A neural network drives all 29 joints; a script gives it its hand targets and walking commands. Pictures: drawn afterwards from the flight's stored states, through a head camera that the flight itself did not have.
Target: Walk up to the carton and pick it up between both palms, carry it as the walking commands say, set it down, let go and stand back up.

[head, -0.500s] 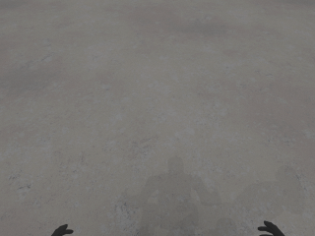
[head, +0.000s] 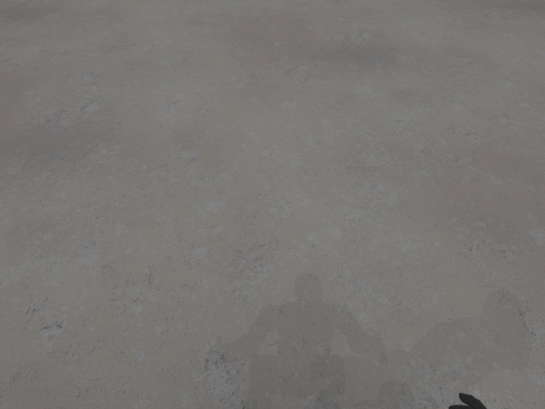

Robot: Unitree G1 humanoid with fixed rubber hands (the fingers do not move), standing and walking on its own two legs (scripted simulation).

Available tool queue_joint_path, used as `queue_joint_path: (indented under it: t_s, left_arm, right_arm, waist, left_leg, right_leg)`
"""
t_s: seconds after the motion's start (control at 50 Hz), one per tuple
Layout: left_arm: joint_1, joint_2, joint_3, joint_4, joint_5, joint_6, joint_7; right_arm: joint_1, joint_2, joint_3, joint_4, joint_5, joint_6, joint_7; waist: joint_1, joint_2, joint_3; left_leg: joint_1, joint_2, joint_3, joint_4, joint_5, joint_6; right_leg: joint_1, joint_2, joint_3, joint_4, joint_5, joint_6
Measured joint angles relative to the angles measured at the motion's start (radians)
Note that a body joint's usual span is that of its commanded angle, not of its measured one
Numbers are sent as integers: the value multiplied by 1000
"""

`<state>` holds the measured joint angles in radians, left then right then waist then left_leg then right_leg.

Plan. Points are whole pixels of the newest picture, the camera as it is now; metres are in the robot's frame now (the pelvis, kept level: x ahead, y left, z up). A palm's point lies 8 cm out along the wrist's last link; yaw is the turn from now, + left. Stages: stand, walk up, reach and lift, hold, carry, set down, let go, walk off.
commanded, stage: stand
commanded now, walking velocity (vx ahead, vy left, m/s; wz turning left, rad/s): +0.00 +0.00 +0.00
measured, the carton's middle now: out of the picture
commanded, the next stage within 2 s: walk up in 1.22 s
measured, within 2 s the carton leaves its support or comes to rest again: neither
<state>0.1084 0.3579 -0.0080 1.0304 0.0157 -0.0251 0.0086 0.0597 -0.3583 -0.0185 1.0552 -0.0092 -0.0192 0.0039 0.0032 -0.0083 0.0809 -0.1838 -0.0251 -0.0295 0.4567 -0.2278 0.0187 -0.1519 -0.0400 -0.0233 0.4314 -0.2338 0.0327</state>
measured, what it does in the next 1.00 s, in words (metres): stands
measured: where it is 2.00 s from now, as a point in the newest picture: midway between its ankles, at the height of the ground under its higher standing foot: outside the picture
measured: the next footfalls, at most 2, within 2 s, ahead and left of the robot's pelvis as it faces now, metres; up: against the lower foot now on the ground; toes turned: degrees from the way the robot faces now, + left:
left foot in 1.68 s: +0.15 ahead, +0.24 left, +0.00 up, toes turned +25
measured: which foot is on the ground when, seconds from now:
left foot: down 0.00-1.00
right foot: down 0.00-1.00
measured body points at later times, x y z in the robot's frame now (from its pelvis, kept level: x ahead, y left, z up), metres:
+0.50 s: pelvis +0.01 +0.00 +0.00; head +0.02 +0.00 +0.45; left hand +0.10 +0.30 -0.12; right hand +0.10 -0.31 -0.12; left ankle +0.01 +0.11 -0.74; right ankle +0.00 -0.14 -0.74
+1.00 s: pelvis +0.01 +0.00 +0.01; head +0.03 +0.00 +0.46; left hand +0.10 +0.30 -0.12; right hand +0.12 -0.31 -0.12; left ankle +0.01 +0.11 -0.74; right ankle +0.00 -0.14 -0.74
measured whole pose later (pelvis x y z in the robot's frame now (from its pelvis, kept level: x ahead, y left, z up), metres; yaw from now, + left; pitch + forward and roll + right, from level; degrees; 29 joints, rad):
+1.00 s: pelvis +0.01 +0.00 +0.01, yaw +2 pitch -3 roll +0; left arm 0.09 0.36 0.01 1.06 0.01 -0.01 0.00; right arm 0.07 -0.36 -0.01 1.09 -0.01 -0.02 -0.01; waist 0.00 0.00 0.07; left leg -0.13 -0.03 -0.06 0.36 -0.19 0.01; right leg -0.08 -0.05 -0.05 0.34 -0.21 0.03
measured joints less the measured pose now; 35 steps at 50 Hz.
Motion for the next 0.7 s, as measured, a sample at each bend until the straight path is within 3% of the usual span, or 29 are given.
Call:
queue_joint_path:
  t_s: [0.46,0.7]
  left_arm:
    - [-13,2,10,40,-2,12,0]
    - [-18,-7,14,35,-2,13,-3]
  right_arm:
    - [19,-4,6,43,1,7,-6]
    - [9,-12,-1,44,-4,5,-8]
  waist:
    - [-14,0,-6]
    - [-3,4,-10]
  left_leg:
    - [41,-12,-9,-82,38,1]
    - [51,-10,-15,-91,38,-1]
  right_leg:
    - [38,-12,-10,-64,24,3]
    - [50,-11,-16,-75,23,1]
